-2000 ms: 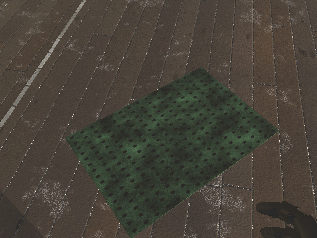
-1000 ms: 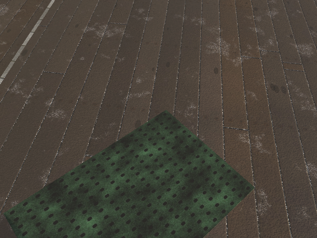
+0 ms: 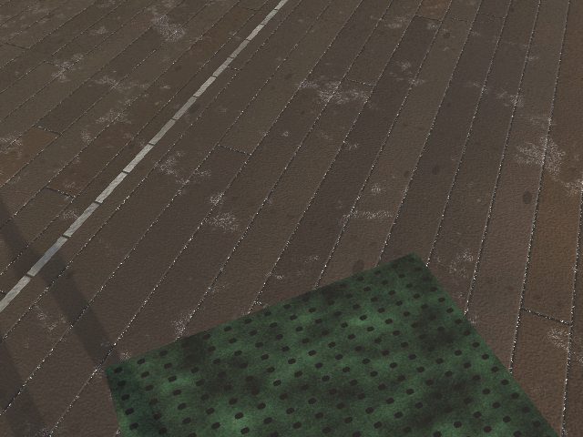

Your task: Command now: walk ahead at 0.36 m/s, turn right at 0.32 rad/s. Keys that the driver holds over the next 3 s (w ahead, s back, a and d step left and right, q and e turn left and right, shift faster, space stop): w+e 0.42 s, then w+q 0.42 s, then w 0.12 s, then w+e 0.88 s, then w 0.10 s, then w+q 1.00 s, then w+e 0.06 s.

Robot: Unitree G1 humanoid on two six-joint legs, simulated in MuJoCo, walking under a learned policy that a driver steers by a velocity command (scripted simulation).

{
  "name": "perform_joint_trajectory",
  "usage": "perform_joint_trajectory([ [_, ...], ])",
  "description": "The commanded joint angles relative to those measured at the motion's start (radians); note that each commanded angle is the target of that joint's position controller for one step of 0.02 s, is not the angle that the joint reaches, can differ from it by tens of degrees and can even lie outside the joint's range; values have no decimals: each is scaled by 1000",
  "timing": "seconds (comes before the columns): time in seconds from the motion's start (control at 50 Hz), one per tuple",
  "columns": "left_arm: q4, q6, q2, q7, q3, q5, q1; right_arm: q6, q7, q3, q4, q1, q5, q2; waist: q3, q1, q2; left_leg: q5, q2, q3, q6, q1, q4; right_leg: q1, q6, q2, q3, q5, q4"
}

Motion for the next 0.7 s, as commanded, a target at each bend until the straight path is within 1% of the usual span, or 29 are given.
perform_joint_trajectory([
  [0.02, -75, -20, 89, -19, 26, 15, -102, -38, -1, -22, -28, 10, 5, -110, 117, -28, 138, 45, 277, -164, 113, 93, -183, -341, 17, -54, 25, 84, 151],
  [0.06, -99, -17, 62, -30, 19, 16, -155, -45, 5, -21, -10, 45, 7, -106, 123, -38, 131, 159, 272, -91, 114, 75, -175, -373, 33, -68, 2, 133, 157],
  [0.12, -145, -13, 43, -49, 6, 19, -246, -51, 12, -18, 6, 56, 5, -108, 149, -44, 136, 288, 258, -1, 109, 23, -172, -351, 46, -81, -41, 211, 45],
  [0.14, -159, -13, 36, -56, 1, 19, -269, -53, 12, -18, 9, 54, 6, -114, 152, -44, 139, 324, 254, 28, 104, 5, -169, -316, 42, -85, -60, 236, -16],
  [0.18, -189, -12, 28, -65, -8, 21, -320, -56, 9, -20, 23, 75, 8, -133, 157, -55, 136, 401, 269, 64, 97, -1, -160, -248, 17, -81, -115, 244, -125],
  [0.2, -199, -11, 27, -66, -10, 22, -331, -55, 8, -21, 32, 85, 9, -142, 156, -55, 131, 464, 278, 81, 92, 14, -141, -218, -1, -72, -139, 233, -166],
  [0.22, -202, -10, 30, -63, -9, 22, -322, -54, 7, -21, 38, 88, 9, -151, 143, -46, 130, 595, 283, 103, 85, 36, -97, -175, -23, -53, -161, 214, -198],
  [0.24, -198, -10, 39, -58, -5, 23, -292, -53, 4, -23, 41, 86, 9, -165, 113, -27, 137, 792, 288, 126, 75, 60, -22, -117, -47, -24, -184, 183, -214],
  [0.26, -184, -11, 55, -52, 2, 24, -233, -47, 1, -26, 44, 84, 8, -182, 62, 3, 149, 971, 291, 147, 65, 79, 93, -38, -71, 12, -202, 139, -220],
  [0.28, -155, -15, 79, -46, 14, 25, -125, -38, -2, -31, 44, 82, 5, -200, -10, 52, 154, 1062, 293, 162, 58, 67, 261, 89, -94, 51, -206, 103, -238],
  [0.3, -104, -23, 112, -35, 33, 32, 31, -32, -4, -31, 38, 80, 8, -206, -103, 121, 126, 965, 275, 179, 39, -32, 487, 311, -124, 75, -178, 116, -303],
  [0.32, -78, -25, 207, -17, 64, 42, 144, -36, 6, -18, 6, 102, 19, -160, -202, 156, -2, 616, 217, 189, 7, -305, 809, 585, -193, -94, 81, -79, -374],
  [0.34, -102, -21, 281, -12, 81, 21, 105, -48, 24, -6, -56, 95, 28, -84, -316, 91, -217, -215, 12, 96, -36, -609, 1162, 747, -311, -373, 675, -142, -544],
  [0.36, -100, -14, 274, -13, 81, -5, 96, -60, 30, -23, -85, -23, 16, -165, -292, 134, -71, -159, 42, -85, -20, -689, 1216, 703, -313, -364, 691, -55, -609],
  [0.38, -87, -15, 234, -3, 70, -5, 43, -69, 34, -16, -100, -55, 26, -146, -153, 93, -20, -73, 96, -79, -11, -715, 1171, 574, -295, -349, 541, 24, -607],
  [0.4, -84, -20, 179, 3, 55, -5, 9, -75, 32, -11, -94, -44, 21, -132, -55, 51, 44, -27, 137, -70, -9, -671, 1058, 423, -255, -304, 440, 143, -623],
  [0.42, -84, -28, 155, 7, 45, -6, -27, -65, 31, -11, -98, -44, 6, -124, -16, 13, 51, -26, 159, -78, -17, -618, 986, 327, -228, -250, 369, 220, -634],
  [0.44, -89, -35, 123, 9, 33, -4, -65, -44, 34, -5, -73, 9, -8, -109, -19, -23, 50, -23, 171, -73, -23, -552, 945, 266, -210, -219, 294, 273, -653],
  [0.46, -88, -48, 107, 7, 25, -3, -66, -25, 40, -2, -57, 44, -13, -97, -29, -35, 36, -20, 171, -58, -28, -516, 920, 236, -208, -209, 251, 327, -668],
  [0.48, -74, -62, 99, 4, 21, -4, -48, -11, 44, -1, -49, 56, -15, -89, -27, -39, 29, -7, 174, -43, -33, -508, 890, 220, -205, -199, 214, 363, -689],
  [0.5, -59, -72, 102, 2, 20, -6, -30, -2, 47, -2, -49, 42, -12, -87, -9, -37, 21, 24, 178, -32, -37, -524, 855, 210, -198, -192, 183, 366, -713],
  [0.52, -48, -78, 110, 1, 20, -5, -13, 4, 50, -4, -58, 4, -8, -89, 15, -28, 14, 66, 187, -25, -41, -560, 822, 213, -187, -189, 162, 355, -739],
  [0.56, -28, -85, 113, 1, 18, -6, 28, 9, 53, -9, -81, -85, -1, -98, 57, 2, 12, 152, 197, -23, -44, -653, 749, 259, -154, -186, 131, 360, -773],
  [0.58, -20, -87, 112, 1, 16, -6, 46, 10, 54, -11, -89, -118, 3, -100, 66, 14, 11, 190, 194, -24, -43, -688, 715, 291, -133, -182, 109, 379, -778],
  [0.64, -1, -95, 104, 6, 8, -4, 73, 4, 61, -11, -101, -179, 12, -87, 73, 36, 6, 287, 155, -33, -29, -720, 611, 360, -85, -173, 34, 455, -778],
  [0.7, 22, -101, 91, 18, -3, 2, 97, -1, 66, -7, -117, -238, 14, -76, 92, 53, -1, 330, 103, -32, -13, -727, 510, 428, -61, -187, -27, 555, -775],
])
Next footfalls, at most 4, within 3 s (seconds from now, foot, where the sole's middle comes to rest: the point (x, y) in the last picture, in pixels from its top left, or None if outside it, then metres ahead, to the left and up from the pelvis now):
0.30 right None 0.28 -0.15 -0.78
0.90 left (334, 399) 0.62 -0.09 -0.78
1.42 right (404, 303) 0.89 -0.30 -0.78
1.94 left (385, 210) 1.24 -0.28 -0.78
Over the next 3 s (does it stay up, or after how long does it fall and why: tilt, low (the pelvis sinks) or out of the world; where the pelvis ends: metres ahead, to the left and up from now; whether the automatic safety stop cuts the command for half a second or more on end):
stays up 1.52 -0.47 -0.03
